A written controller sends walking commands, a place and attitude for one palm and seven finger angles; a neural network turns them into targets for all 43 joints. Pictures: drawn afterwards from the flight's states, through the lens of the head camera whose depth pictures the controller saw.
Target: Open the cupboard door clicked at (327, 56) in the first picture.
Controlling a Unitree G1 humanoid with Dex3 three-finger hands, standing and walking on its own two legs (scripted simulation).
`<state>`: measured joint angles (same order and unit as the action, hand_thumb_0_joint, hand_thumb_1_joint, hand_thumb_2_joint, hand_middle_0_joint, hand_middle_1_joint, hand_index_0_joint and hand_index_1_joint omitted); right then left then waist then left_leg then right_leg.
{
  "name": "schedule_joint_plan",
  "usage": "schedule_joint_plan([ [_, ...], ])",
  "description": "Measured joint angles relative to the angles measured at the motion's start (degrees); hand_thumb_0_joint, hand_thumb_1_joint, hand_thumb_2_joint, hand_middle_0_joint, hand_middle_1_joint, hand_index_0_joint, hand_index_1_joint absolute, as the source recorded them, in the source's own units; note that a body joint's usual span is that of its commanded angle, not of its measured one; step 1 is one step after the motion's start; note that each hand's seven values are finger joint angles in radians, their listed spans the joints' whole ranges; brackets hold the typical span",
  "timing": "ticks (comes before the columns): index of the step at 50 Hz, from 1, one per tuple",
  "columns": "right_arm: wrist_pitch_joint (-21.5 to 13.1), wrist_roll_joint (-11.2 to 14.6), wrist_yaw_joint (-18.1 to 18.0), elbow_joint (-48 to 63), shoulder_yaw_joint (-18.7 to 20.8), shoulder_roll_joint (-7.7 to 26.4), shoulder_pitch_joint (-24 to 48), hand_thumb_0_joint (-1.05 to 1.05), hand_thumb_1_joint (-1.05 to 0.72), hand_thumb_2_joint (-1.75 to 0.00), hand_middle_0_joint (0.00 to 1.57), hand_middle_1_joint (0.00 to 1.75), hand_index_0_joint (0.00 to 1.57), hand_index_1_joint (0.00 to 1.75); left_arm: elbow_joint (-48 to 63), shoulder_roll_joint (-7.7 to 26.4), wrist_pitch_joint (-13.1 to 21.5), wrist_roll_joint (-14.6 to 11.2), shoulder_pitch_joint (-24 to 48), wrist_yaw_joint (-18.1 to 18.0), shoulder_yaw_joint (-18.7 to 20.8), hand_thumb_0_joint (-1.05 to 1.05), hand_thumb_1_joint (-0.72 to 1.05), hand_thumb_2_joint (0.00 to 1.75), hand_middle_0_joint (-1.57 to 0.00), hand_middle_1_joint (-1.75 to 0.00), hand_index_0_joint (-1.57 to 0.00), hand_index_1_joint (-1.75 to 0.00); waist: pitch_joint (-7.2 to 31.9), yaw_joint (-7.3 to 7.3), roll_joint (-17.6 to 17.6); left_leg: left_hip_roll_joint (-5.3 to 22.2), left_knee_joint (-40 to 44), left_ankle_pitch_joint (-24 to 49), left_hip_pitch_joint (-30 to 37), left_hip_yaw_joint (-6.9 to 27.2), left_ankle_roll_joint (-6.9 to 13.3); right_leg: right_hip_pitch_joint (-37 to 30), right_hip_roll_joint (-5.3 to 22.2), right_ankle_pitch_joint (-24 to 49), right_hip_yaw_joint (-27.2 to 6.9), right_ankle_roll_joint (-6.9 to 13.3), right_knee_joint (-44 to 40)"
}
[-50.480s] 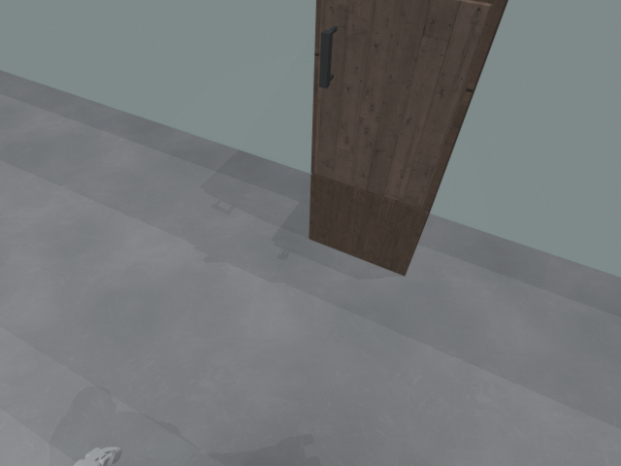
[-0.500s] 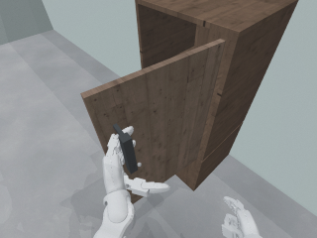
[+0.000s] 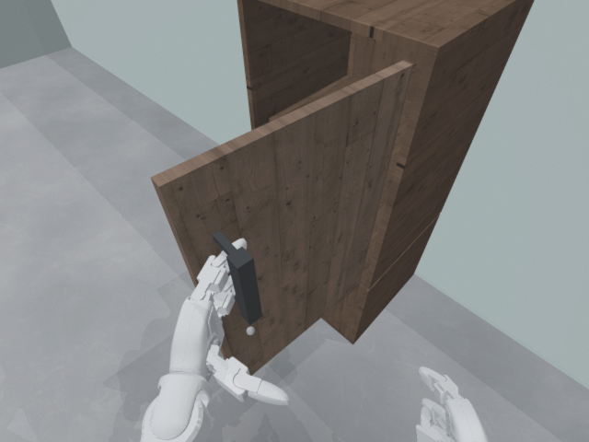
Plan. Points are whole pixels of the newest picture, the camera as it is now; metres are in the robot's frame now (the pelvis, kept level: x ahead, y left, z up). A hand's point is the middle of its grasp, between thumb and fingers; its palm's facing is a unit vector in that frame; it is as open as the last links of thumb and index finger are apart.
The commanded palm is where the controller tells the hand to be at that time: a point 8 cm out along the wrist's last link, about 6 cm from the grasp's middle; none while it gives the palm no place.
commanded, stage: slide the hand sideways off the handle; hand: left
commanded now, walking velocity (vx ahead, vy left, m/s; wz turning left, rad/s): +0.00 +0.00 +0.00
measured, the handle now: (237, 279) +0.31 +0.09 +0.08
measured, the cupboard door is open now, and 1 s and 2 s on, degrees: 84 84 84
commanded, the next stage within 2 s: draw the hand back to the body in 0.70 s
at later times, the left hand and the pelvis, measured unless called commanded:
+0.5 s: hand (201, 368) +0.19 +0.12 +0.08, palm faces +0.00 -1.00 -0.04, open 16.0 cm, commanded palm +0.16 +0.19 +0.08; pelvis +0.01 -0.02 -0.01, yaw +2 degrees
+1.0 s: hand (160, 376) +0.18 +0.15 +0.09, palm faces +0.01 -1.00 -0.05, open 16.3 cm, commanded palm +0.15 +0.21 +0.10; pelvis +0.01 -0.01 -0.01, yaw +2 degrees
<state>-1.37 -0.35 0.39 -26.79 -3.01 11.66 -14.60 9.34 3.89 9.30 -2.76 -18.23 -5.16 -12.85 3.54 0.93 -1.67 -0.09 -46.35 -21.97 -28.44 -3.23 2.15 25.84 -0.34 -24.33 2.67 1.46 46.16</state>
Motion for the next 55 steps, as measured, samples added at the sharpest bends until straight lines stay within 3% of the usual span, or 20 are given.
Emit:
schedule_joint_plan([
  [8, -0.7, -0.1, -0.5, 0.8, 0.4, 0.7, 0.3, 0.01, -0.91, -0.9, 0.2, 0.3, 0.2, 0.3, 4.1, 2.4, 1.7, -1.4, -5.8, 2.4, 2.1, -0.01, -0.5, 0.3, -0.21, -0.34, -0.22, -0.33, 0.0, -0.47, -0.4, 0.3, -1.5, -1.0, -1.3, 0.7, -0.4, 1.0, -0.3, -1.1, 0.7, 0.4, 1.1],
  [21, -2.6, 0.7, -1.6, 1.4, 1.3, 1.1, -0.2, 0.01, -0.91, -0.9, 0.2, 0.3, 0.2, 0.3, 8.4, 5.4, 4.7, -6.2, -14.7, 9.6, 9.2, -0.01, -0.5, 0.3, -0.21, -0.33, -0.22, -0.33, 1.6, -1.21, -0.8, 0.8, -3.5, -2.5, -3.4, 2.0, -1.6, 2.7, -0.8, -2.9, 1.9, 1.4, 3.0],
  [31, -3.8, 1.5, -3.1, 0.3, 2.2, 2.2, -0.3, 0.02, -0.91, -0.9, 0.2, 0.3, 0.2, 0.3, 7.2, 6.9, 6.6, -11.1, -16.3, 15.3, 16.4, -0.01, -0.5, 0.3, -0.17, -0.31, -0.19, -0.31, 2.1, -1.92, -1.2, 1.0, -5.7, -3.1, -5.8, 3.4, -2.1, 4.3, -1.0, -3.6, 3.2, 1.8, 4.5],
  [37, -5.0, 1.8, -3.8, -0.1, 2.3, 2.5, -0.2, 0.02, -0.91, -0.9, 0.2, 0.3, 0.2, 0.3, 6.8, 7.8, 7.0, -12.7, -16.2, 18.1, 17.1, -0.01, -0.5, 0.3, -0.15, -0.3, -0.16, -0.3, 2.2, -2.06, -1.5, 0.9, -6.6, -3.2, -6.8, 3.7, -1.8, 4.9, -1.0, -3.5, 3.5, 1.6, 4.8],
  [46, -5.8, 2.2, -3.6, 0.6, 2.1, 1.3, -0.4, 0.02, -0.91, -0.9, 0.2, 0.3, 0.2, 0.3, 9.8, 7.8, 5.0, -11.6, -16.2, 16.4, 15.3, -0.01, -0.5, 0.3, -0.15, -0.3, -0.16, -0.3, 2.3, -2.09, -1.4, 0.7, -6.7, -3.2, -6.4, 3.0, -0.9, 4.5, -0.7, -3.0, 2.9, 0.9, 4.6],
  [55, -6.2, 2.6, -3.8, 0.5, 0.5, 0.8, -0.5, 0.02, -0.91, -0.9, 0.2, 0.3, 0.2, 0.3, 13.5, 8.9, 1.1, -11.7, -16.5, 15.1, 16.9, -0.01, -0.5, 0.3, -0.15, -0.3, -0.15, -0.3, 2.1, -2.44, -2.0, 0.4, -4.9, -2.5, -3.6, 2.8, -0.2, 1.4, -0.5, -1.9, 2.6, 0.1, 2.0],
])
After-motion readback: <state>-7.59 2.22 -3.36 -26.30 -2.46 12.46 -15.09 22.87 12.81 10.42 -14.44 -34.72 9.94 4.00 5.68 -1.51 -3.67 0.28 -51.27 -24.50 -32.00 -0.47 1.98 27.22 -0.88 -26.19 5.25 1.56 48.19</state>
